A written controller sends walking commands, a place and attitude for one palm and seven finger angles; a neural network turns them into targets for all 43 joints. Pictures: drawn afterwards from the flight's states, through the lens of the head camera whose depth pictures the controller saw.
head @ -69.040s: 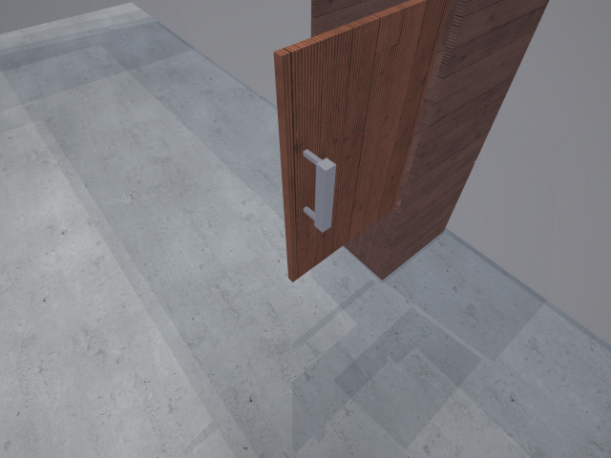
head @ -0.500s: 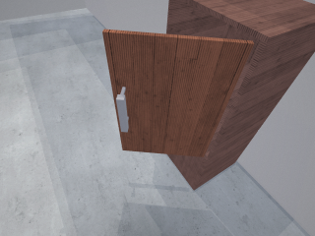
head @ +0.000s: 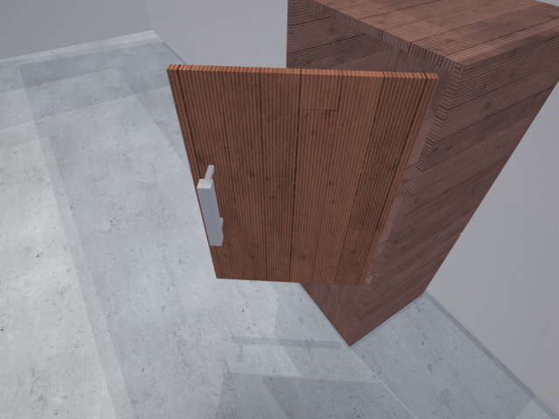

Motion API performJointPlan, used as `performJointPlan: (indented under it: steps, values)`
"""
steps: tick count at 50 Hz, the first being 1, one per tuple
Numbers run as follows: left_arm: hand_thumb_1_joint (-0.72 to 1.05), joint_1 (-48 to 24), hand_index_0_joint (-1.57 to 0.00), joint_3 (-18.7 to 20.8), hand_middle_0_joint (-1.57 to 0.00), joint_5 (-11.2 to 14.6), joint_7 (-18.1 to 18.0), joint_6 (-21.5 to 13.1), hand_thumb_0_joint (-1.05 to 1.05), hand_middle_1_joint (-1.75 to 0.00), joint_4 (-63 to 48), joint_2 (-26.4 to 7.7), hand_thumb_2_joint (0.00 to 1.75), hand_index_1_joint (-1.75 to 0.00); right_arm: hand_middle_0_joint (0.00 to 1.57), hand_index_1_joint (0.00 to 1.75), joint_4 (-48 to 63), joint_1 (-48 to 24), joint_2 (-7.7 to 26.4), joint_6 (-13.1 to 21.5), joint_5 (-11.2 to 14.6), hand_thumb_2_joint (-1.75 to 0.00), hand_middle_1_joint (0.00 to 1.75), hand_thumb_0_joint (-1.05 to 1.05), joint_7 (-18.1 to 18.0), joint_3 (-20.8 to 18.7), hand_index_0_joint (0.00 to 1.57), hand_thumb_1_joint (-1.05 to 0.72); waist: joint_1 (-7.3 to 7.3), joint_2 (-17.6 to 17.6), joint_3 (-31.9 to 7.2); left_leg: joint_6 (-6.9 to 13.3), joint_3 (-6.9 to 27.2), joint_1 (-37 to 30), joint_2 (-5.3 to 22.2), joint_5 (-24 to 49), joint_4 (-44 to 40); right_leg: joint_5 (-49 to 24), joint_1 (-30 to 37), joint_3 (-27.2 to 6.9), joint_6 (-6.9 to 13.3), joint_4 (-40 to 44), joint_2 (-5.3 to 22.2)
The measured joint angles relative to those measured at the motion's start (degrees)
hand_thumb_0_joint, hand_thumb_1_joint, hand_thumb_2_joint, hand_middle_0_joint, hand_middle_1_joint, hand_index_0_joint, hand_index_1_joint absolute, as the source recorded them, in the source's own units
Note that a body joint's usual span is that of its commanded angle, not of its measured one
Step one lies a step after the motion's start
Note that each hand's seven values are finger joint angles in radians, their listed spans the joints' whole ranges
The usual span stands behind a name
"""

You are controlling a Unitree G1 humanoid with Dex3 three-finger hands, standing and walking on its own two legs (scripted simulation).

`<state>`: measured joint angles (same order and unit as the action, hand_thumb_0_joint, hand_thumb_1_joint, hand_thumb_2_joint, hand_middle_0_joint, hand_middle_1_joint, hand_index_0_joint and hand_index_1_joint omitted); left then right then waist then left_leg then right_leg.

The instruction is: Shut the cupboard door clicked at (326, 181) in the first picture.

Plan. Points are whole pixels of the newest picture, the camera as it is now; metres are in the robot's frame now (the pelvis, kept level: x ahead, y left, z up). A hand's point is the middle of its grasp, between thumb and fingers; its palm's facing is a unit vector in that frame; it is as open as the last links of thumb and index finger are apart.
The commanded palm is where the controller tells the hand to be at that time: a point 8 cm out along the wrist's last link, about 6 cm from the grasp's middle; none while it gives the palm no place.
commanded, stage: look again from close up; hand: left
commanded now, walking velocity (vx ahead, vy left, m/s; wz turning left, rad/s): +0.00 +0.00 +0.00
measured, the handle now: (213, 206) +0.51 +0.17 -0.02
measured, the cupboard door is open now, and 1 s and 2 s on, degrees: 54 54 54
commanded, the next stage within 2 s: raise the hand and make a fist in 0.10 s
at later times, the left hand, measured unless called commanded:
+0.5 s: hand (181, 365) +0.19 +0.15 +0.00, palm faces +0.04 -1.00 +0.01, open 6.8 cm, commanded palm +0.11 +0.21 -0.06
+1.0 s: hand (183, 371) +0.20 +0.16 -0.05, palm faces +0.00 -1.00 +0.02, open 4.3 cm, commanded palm +0.16 +0.22 -0.04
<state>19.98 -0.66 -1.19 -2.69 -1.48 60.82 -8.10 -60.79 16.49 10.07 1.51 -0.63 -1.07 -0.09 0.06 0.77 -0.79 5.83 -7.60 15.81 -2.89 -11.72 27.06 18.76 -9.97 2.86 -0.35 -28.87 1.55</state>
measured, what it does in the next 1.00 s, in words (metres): steps on the spot: right foot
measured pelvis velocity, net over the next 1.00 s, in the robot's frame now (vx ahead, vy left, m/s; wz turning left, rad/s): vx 0.01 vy -0.03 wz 0.06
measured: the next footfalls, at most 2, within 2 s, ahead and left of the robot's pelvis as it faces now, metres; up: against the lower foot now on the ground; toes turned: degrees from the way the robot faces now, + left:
right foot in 0.38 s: +0.07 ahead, -0.11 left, +0.00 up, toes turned +2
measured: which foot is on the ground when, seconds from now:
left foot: down 0.00-1.00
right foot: down 0.00-0.24, up 0.26-0.36, down 0.38-1.00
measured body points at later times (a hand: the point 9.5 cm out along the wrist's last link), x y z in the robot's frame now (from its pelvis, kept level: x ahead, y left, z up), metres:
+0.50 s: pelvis -0.01 -0.02 -0.05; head -0.01 -0.02 +0.40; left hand +0.19 +0.20 +0.00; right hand +0.17 -0.27 -0.12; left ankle +0.04 +0.05 -0.73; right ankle +0.03 -0.11 -0.74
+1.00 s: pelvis +0.01 -0.03 -0.09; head +0.08 -0.03 +0.36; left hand +0.20 +0.21 -0.05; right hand +0.21 -0.23 -0.18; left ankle +0.04 +0.05 -0.74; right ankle +0.03 -0.11 -0.74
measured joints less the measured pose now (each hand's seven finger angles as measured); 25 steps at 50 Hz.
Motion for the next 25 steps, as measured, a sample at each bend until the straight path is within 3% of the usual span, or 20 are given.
performJointPlan:
  steps: [11, 12, 13, 15, 17, 19, 22, 25]
  values:
    - [0.92, -3.7, -0.20, -0.2, -0.20, 0.1, -0.2, 0.3, 0.01, -0.30, -1.1, -1.7, 0.90, -0.30, 0.20, 0.30, -0.9, -1.8, -0.4, 0.2, 0.2, -0.90, 0.30, 0.01, -0.1, 0.7, 0.20, -0.91, 0.13, -1.9, 1.6, -0.7, 0.2, -0.8, 1.0, -0.8, 0.2, -0.5, 1.9, 0.1, 0.3, 2.5, -1.1]
    - [0.92, -1.2, -0.20, 2.7, -0.20, 1.5, 0.4, 4.1, 0.01, -0.30, -10.8, -1.6, 0.90, -0.30, 0.20, 0.30, 1.6, -1.3, -0.4, 1.1, 0.5, -0.90, 0.30, 0.01, -0.5, 0.8, 0.20, -0.91, 0.72, -2.2, 2.8, -0.7, 0.5, -0.1, 1.1, -1.3, 1.5, -0.3, 1.4, 0.4, 0.4, 1.2, -1.2]
    - [0.91, 1.9, -0.20, 3.2, -0.20, 3.5, -0.2, 5.3, 0.02, -0.30, -22.7, -2.1, 0.90, -0.30, 0.20, 0.30, 4.5, -0.1, -0.3, 4.0, 1.7, -0.90, 0.30, 0.01, -1.4, 1.4, 0.20, -0.91, 0.91, -2.5, 3.7, -0.8, 0.8, 0.6, 1.1, -1.8, 2.9, 0.6, -0.5, 0.6, 0.7, -2.7, -1.0]
    - [0.91, 6.0, -0.21, 2.8, -0.21, 7.0, -1.9, 1.6, 0.02, -0.30, -40.8, -3.7, 0.90, -0.30, 0.20, 0.30, 7.9, 1.9, 0.3, 10.0, 2.6, -0.90, 0.30, 0.01, -2.4, 1.7, 0.20, -0.91, 0.73, -3.3, 3.2, -1.3, 0.9, 1.1, 0.0, -2.0, 3.6, 1.3, -4.7, -0.3, 1.1, -10.8, -0.3]
    - [0.92, 5.6, -0.21, 2.2, -0.21, 8.9, -2.4, -0.7, 0.02, -0.31, -51.3, -3.9, 0.90, -0.31, 0.20, 0.30, 11.2, 3.3, 1.5, 13.1, 2.6, -0.90, 0.30, 0.01, -1.0, 0.6, 0.20, -0.90, 1.41, -2.5, 0.7, -1.5, 2.1, 2.5, -1.2, -1.8, 4.0, 2.0, -8.3, -0.5, 1.5, -13.2, -0.1]
    - [0.92, 2.6, -0.23, 2.8, -0.23, 10.1, -0.6, -6.1, 0.02, -0.33, -55.7, -3.1, 0.90, -0.33, 0.20, 0.30, 14.7, 2.7, 3.0, 14.8, 2.5, -0.90, 0.30, 0.01, 0.2, -0.2, 0.20, -0.90, 2.29, -1.4, -1.3, -2.2, 2.8, 6.0, -2.2, -2.9, 7.6, 3.1, -11.9, -0.1, 2.1, -11.5, 0.1]
    - [0.92, 0.0, -0.26, 4.8, -0.26, 13.1, 6.3, -16.8, 0.01, -0.37, -54.9, -1.1, 0.90, -0.37, 0.20, 0.30, 18.9, -0.7, 4.5, 14.6, 1.9, -0.90, 0.30, 0.01, 1.3, -1.1, 0.20, -0.90, 3.04, -0.2, -4.4, -2.8, 2.7, 13.7, -1.7, -6.5, 16.4, 2.1, -19.3, -0.4, 2.4, -17.6, -0.4]
    - [0.91, 1.3, -0.31, 6.1, -0.31, 15.4, 16.1, -26.1, 0.01, -0.42, -52.0, -1.4, 0.90, -0.42, 0.20, 0.30, 23.2, -3.8, 4.4, 13.3, 1.8, -0.90, 0.30, 0.01, 1.8, -2.0, 0.20, -0.90, 2.32, -1.1, -6.5, -4.0, 2.5, 21.1, -0.3, -10.4, 24.8, 5.3, -26.5, -0.4, 2.8, -25.2, -1.5]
